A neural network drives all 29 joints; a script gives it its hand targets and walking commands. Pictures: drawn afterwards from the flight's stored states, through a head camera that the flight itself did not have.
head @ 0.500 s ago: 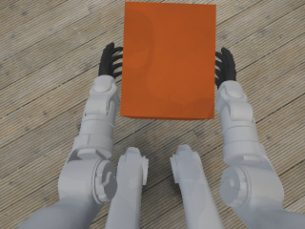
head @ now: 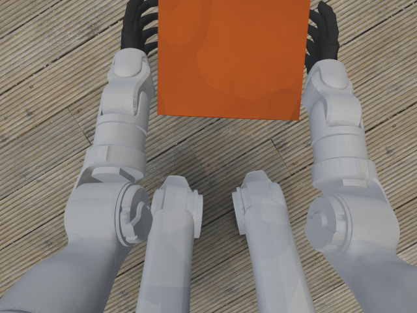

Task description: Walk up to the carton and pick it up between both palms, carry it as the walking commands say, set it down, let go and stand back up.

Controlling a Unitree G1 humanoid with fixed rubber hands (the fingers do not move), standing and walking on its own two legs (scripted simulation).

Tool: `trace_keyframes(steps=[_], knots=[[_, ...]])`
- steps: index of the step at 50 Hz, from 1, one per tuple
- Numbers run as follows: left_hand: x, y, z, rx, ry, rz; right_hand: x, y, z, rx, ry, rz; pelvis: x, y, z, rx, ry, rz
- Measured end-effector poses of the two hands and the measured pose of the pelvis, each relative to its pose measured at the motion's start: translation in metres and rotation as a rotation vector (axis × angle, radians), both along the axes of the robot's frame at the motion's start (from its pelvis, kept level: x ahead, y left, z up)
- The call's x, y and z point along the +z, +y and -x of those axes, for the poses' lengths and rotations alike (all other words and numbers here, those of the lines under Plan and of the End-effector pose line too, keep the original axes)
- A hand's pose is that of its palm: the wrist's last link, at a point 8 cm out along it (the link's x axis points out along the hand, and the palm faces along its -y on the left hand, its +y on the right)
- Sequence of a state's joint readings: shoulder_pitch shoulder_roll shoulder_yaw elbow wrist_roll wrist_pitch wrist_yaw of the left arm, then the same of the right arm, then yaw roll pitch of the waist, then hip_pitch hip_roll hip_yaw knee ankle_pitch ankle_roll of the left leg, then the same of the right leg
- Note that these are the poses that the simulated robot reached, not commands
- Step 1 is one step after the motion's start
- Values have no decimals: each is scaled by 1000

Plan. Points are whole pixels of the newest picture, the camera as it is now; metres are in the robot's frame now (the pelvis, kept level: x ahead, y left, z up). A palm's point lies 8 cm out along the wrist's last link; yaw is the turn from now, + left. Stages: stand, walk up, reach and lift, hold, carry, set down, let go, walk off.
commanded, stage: set down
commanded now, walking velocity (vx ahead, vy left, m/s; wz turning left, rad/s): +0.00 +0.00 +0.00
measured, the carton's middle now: (226, 47) +0.55 -0.03 -0.20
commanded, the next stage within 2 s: none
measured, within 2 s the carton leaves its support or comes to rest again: rests again in 1.12 s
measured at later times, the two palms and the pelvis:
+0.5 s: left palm (147, 50) +0.55 +0.12 -0.21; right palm (301, 59) +0.52 -0.18 -0.21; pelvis -0.02 +0.00 -0.05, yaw +0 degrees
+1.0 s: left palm (152, 57) +0.55 +0.11 -0.24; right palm (298, 65) +0.52 -0.18 -0.24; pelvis -0.01 +0.00 -0.07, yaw +0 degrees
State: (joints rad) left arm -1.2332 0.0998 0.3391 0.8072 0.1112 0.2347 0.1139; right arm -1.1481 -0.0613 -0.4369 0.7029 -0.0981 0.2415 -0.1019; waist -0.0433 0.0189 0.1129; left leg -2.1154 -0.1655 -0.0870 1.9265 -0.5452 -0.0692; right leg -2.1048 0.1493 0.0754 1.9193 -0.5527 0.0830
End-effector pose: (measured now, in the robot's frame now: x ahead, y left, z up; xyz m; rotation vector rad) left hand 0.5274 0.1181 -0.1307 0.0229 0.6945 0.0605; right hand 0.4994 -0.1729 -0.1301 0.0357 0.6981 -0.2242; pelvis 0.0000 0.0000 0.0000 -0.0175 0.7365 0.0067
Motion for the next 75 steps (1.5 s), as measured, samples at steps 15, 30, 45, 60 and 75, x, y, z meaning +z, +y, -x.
trace_keyframes(steps=[15, 30, 45, 60, 75], knots=[[-76, -5, -7, -16, 15, -15, -80, -5, -4, -8, 14, -16, -37, 1, 18, -1, -193, -5], [-96, -2, -20, 1, 22, -14, -98, -3, -22, 22, 22, 1, -61, -3, 15, 5, -205, -10], [-103, -7, -25, -20, 26, -20, -104, -7, -24, 17, 27, 10, -70, 0, 11, 3, -215, -2], [-122, 0, -11, -21, 75, -32, -125, -2, -12, 34, 75, -5, -74, 1, 9, 3, -216, -4], [-129, -1, -15, -29, 70, -23, -130, -5, -15, 52, 70, -5, -79, 0, 5, -1, -215, -4]])
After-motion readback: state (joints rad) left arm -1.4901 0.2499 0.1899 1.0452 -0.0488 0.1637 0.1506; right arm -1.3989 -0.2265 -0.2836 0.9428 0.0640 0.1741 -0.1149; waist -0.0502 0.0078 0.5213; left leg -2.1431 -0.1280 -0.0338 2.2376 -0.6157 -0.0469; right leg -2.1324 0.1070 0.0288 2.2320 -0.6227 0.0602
